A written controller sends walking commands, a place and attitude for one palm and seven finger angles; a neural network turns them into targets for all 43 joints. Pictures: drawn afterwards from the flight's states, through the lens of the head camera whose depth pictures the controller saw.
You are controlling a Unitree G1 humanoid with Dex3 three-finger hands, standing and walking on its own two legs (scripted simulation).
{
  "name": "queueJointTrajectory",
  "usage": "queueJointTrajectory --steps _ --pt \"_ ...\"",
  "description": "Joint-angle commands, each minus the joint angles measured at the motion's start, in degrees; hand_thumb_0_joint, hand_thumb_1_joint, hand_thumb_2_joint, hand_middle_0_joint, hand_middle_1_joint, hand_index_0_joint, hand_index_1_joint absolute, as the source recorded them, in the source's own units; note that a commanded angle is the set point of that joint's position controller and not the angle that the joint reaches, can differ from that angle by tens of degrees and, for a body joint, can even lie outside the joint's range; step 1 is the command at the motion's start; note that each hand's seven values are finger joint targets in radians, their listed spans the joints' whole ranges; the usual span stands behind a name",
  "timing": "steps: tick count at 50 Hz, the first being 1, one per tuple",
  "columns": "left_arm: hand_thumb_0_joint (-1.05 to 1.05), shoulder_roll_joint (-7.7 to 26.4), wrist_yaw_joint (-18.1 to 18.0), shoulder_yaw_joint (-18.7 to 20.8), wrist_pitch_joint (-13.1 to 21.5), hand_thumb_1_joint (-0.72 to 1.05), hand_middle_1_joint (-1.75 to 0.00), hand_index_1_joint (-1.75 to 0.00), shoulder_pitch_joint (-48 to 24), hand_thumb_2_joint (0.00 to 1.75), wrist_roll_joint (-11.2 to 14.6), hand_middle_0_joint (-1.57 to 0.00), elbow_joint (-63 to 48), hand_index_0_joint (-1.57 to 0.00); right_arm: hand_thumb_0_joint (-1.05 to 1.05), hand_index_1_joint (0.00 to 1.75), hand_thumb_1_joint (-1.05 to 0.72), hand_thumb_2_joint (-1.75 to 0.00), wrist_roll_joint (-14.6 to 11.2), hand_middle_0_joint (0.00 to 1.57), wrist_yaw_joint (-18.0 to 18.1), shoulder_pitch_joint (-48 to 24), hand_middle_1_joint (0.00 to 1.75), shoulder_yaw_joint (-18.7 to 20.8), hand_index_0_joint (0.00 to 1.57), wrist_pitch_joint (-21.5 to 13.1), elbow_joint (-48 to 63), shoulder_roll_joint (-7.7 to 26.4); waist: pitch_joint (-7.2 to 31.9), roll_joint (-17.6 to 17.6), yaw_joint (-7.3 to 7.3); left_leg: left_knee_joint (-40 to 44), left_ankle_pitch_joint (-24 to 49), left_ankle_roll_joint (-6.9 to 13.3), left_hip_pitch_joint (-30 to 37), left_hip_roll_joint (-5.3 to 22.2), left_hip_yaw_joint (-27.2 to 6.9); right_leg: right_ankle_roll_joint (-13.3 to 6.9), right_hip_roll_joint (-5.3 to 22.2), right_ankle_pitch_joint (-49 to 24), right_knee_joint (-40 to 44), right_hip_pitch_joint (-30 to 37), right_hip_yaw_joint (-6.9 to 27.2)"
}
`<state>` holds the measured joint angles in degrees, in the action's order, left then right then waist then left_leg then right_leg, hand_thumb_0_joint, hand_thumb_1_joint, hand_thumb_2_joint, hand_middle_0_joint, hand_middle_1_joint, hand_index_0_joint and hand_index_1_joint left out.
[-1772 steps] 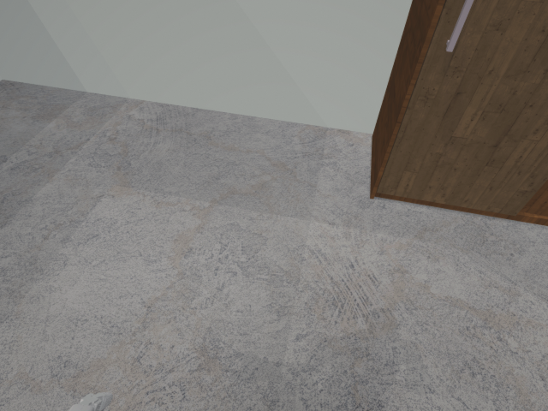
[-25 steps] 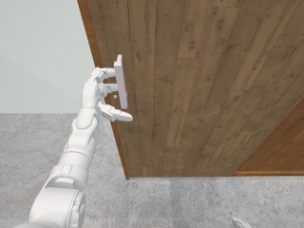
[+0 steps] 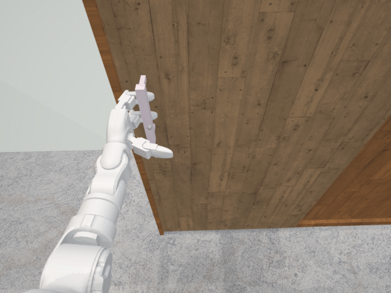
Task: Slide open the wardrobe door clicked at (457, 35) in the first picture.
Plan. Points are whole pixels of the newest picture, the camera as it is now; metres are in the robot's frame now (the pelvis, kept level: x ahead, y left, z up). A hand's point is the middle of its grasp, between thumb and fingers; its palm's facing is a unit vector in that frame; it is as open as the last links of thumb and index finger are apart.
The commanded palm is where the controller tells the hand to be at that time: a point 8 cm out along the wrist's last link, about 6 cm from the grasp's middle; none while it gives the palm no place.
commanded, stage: slide the fingers in behind the handle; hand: left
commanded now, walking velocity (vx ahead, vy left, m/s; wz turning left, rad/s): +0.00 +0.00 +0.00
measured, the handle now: (147, 111) +0.48 +0.11 +0.11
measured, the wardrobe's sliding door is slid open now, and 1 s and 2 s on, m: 0.00 0.00 0.00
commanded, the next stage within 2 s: grip the handle and tug to test in 0.70 s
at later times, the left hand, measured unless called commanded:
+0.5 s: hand (154, 127) +0.43 +0.09 +0.11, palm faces +0.00 -1.00 +0.00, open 13.9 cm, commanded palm +0.40 +0.14 +0.12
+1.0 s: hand (156, 126) +0.43 +0.08 +0.12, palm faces -0.01 -1.00 +0.00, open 13.1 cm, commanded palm +0.40 +0.14 +0.12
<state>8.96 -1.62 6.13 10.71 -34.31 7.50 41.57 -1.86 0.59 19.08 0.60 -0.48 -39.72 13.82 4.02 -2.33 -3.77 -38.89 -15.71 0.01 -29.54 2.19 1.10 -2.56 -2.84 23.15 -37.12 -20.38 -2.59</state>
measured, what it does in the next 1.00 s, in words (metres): stands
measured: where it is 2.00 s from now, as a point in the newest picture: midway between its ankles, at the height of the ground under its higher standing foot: outside the picture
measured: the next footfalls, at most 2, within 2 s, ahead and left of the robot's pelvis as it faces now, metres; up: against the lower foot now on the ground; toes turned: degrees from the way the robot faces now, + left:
none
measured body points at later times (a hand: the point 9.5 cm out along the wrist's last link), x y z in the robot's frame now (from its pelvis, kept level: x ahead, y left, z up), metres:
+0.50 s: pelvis +0.00 +0.00 +0.00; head +0.04 -0.01 +0.45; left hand +0.42 +0.14 +0.12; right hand +0.10 -0.26 -0.12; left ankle +0.04 +0.12 -0.72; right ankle -0.05 -0.09 -0.72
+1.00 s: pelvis +0.00 +0.00 +0.00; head +0.03 -0.01 +0.45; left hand +0.42 +0.14 +0.12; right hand +0.09 -0.25 -0.12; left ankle +0.04 +0.12 -0.72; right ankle -0.05 -0.09 -0.72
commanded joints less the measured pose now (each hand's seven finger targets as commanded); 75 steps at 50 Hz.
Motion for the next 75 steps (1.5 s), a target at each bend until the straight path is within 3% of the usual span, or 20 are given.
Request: queueJointTrajectory --steps 1,8,10,14,18,19,23,32,35,40,44,48,53,54,58,62,64,67,70,75 --pt "0.0 6.4 0.0 1.2 2.9 -0.5 -1.2 -1.2 -26.8 0.3 1.0 -0.3 -13.2 -0.3 0.0 0.3 -0.9 -0.9 0.0 0.2 0.5 -1.3 0.3 2.2 0.2 -2.0 7.0 7.4 16.3 4.4 -0.44 2.1 11.6 2.6 16.3 -2.6 -0.8 2.4 0.2 -24.6 6.5 -2.1 1.9" --pt "0.0 7.7 -0.8 2.3 5.1 -0.5 -1.2 -1.2 -24.7 0.3 0.3 -0.3 -15.5 -0.3 0.0 0.3 -0.9 -0.9 0.5 0.2 0.2 -1.1 0.3 2.3 0.2 -2.2 7.3 7.2 20.2 3.8 0.61 1.6 14.8 2.7 17.4 -2.9 -0.7 2.5 0.6 -29.1 5.3 0.8 2.2" --pt "0.0 5.7 -0.6 0.7 4.7 -0.5 -1.2 -1.2 -24.0 0.3 0.3 -0.3 -14.8 -0.3 0.0 0.3 -0.9 -0.9 0.4 0.2 0.0 -1.7 0.3 2.1 0.2 -2.2 7.4 6.9 18.6 4.1 0.1 1.6 14.4 2.7 17.1 -3.0 -0.4 2.7 0.5 -29.7 5.4 -0.2 2.2" --pt "0.0 6.6 -0.4 1.3 2.8 -0.5 -1.2 -1.2 -24.6 0.3 0.1 -0.3 -11.2 -0.3 0.0 0.3 -0.9 -0.9 0.1 0.2 0.1 -2.1 0.3 1.9 0.2 -1.3 7.5 7.2 14.9 5.9 -0.15 2.1 11.5 2.8 14.3 -3.1 -0.3 3.2 1.0 -28.1 6.5 -0.5 2.7" --pt "0.0 6.1 -0.5 0.8 3.4 -0.5 -1.2 -1.2 -28.5 0.3 0.6 -0.3 -13.4 -0.3 0.0 0.3 -0.9 -0.9 0.2 0.2 0.5 -2.0 0.3 2.0 0.2 -1.2 7.5 7.1 17.0 4.5 -0.58 1.8 12.7 2.8 16.8 -2.9 -0.6 2.8 0.8 -27.2 6.5 -0.9 2.5" --pt "0.0 5.7 -0.4 0.1 3.9 -0.5 -1.2 -1.2 -29.2 0.3 0.5 -0.3 -13.9 -0.3 0.0 0.3 -0.9 -0.9 0.1 0.2 0.5 -2.3 0.3 1.8 0.2 -1.3 7.3 6.9 17.4 2.3 -0.61 1.8 13.0 2.7 17.5 -2.9 -0.8 2.5 0.7 -27.2 6.1 -1.5 2.4" --pt "0.0 5.2 -0.6 0.1 5.3 -0.5 -1.2 -1.2 -28.2 0.3 0.6 -0.3 -13.8 -0.3 0.0 0.3 -0.9 -0.9 0.5 0.2 0.3 -1.2 0.3 2.1 0.2 -1.8 6.9 7.1 19.9 4.0 -0.64 1.2 15.7 2.6 19.1 -2.7 -1.2 2.5 0.4 -28.7 5.2 -1.2 1.8" --pt "0.0 6.2 -0.5 1.3 4.5 -0.5 -1.2 -1.2 -26.8 0.3 0.3 -0.3 -13.7 -0.3 0.0 0.3 -0.9 -0.9 0.3 0.2 0.2 -1.4 0.3 2.1 0.2 -1.5 6.9 7.0 19.1 4.2 -0.03 1.5 15.2 2.5 17.7 -2.8 -0.9 2.5 0.4 -29.3 5.2 -0.5 1.9" --pt "0.0 4.5 -0.6 -0.4 4.5 -0.5 -1.2 -1.2 -26.0 0.3 0.2 -0.3 -15.4 -0.3 0.0 0.3 -0.9 -0.9 0.3 0.2 -0.1 -1.6 0.3 2.1 0.2 -1.6 7.3 6.9 19.2 1.7 0.11 1.5 16.3 2.4 19.2 -2.7 -1.0 2.1 0.2 -28.9 5.0 -1.2 1.6" --pt "0.0 2.8 -1.1 -1.5 3.9 -0.5 -1.2 -1.2 -24.0 0.3 0.2 -0.3 -15.3 -0.3 0.0 0.3 -0.9 -0.9 0.4 0.2 -0.4 -1.4 0.3 2.3 0.2 -1.7 7.4 6.9 18.1 3.9 0.0 1.8 16.6 2.4 19.5 -2.4 -1.3 2.1 -0.1 -27.9 5.1 -1.9 0.9" --pt "0.0 3.7 -1.7 -0.6 2.4 -0.31 -1.23 -1.23 -22.9 0.38 -0.1 -0.32 -14.0 -0.32 0.0 0.3 -0.9 -0.9 0.3 0.2 -0.3 -1.8 0.3 2.1 0.2 -1.1 7.7 7.0 16.0 5.7 0.23 2.4 15.2 2.5 17.3 -2.5 -1.0 2.2 0.1 -27.5 5.7 -1.1 1.2" --pt "0.0 1.6 -2.4 -2.8 2.1 -0.13 -1.25 -1.25 -24.7 0.46 -0.9 -0.34 -14.8 -0.34 0.0 0.3 -0.9 -0.9 0.5 0.2 -0.3 -1.5 0.3 2.2 0.2 -0.9 7.8 6.8 16.2 4.2 -0.33 2.2 14.8 2.5 18.6 -2.3 -1.0 2.1 0.2 -25.5 5.8 -2.2 1.1" --pt "0.0 4.0 -2.6 -0.5 3.0 0.11 -1.29 -1.29 -24.3 0.56 -0.7 -0.36 -14.9 -0.36 0.0 0.3 -0.9 -0.9 0.6 0.2 -0.2 -1.6 0.3 2.2 0.2 -0.9 7.7 7.0 17.9 4.3 0.45 2.4 14.5 2.4 18.6 -2.4 -1.1 1.9 0.3 -25.5 5.8 -1.1 1.4" --pt "0.0 2.6 -2.3 -1.9 3.2 0.15 -1.29 -1.29 -24.8 0.58 -0.7 -0.37 -15.6 -0.37 0.0 0.3 -0.9 -0.9 0.5 0.2 -0.3 -2.1 0.3 2.1 0.2 -1.0 7.9 6.7 17.8 2.7 -0.07 2.2 14.9 2.4 19.3 -2.4 -1.0 2.0 0.2 -26.0 5.6 -1.8 1.4" --pt "0.0 3.2 -2.0 -1.5 3.3 0.34 -1.32 -1.32 -24.2 0.66 -0.4 -0.39 -15.5 -0.39 0.0 0.3 -0.9 -0.9 0.7 0.2 -0.1 -1.7 0.3 2.2 0.2 -1.0 7.8 6.9 18.0 5.1 -0.08 2.3 15.0 2.5 18.6 -2.5 -0.9 2.2 0.3 -26.9 5.9 -0.5 1.5" --pt "0.0 3.1 -1.9 -1.6 3.3 0.53 -1.35 -1.35 -26.1 0.74 -0.2 -0.41 -16.0 -0.41 0.0 0.3 -0.9 -0.9 0.4 0.2 -0.1 -2.4 0.3 2.1 0.2 -1.1 7.6 6.7 16.7 4.3 -0.42 2.4 13.2 2.5 18.5 -2.5 -1.0 2.2 0.1 -25.2 6.3 -1.9 1.5" --pt "0.0 4.8 -1.9 0.2 3.3 0.62 -1.36 -1.36 -23.9 0.78 0.0 -0.42 -15.4 -0.42 0.0 0.3 -0.9 -0.9 0.4 0.2 0.0 -2.3 0.3 2.2 0.2 -1.2 7.6 6.9 17.3 4.3 0.45 2.5 13.7 2.5 18.2 -2.5 -0.9 2.1 0.3 -25.9 6.2 -0.9 1.7" --pt "0.0 3.4 -1.6 -1.3 3.3 0.76 -1.38 -1.38 -24.5 0.84 -0.1 -0.44 -15.2 -0.44 0.0 0.3 -0.9 -0.9 0.3 0.2 0.0 -2.5 0.3 2.0 0.2 -1.3 7.5 6.7 16.6 2.6 0.2 2.5 13.3 2.3 18.6 -2.5 -1.0 1.9 0.2 -24.8 6.2 -1.9 1.5" --pt "0.0 3.6 -1.7 -1.1 3.7 0.9 -1.4 -1.4 -24.3 0.9 -0.1 -0.45 -16.0 -0.45 0.0 0.3 -0.9 -0.9 0.4 0.2 -0.1 -2.2 0.3 2.1 0.2 -1.4 7.6 6.8 17.6 4.0 0.22 2.5 14.3 2.5 18.7 -2.5 -1.1 2.1 0.1 -26.1 6.0 -1.1 1.5" --pt "0.0 3.4 -1.4 -1.2 3.5 0.9 -1.4 -1.4 -23.3 0.9 0.1 -0.45 -16.1 -0.45 0.0 0.3 -0.9 -0.9 0.4 0.2 -0.1 -2.3 0.3 2.1 0.2 -1.5 7.9 6.9 17.6 4.0 0.27 2.5 14.9 2.5 18.6 -2.6 -0.7 2.2 0.2 -27.4 5.9 -0.7 1.5"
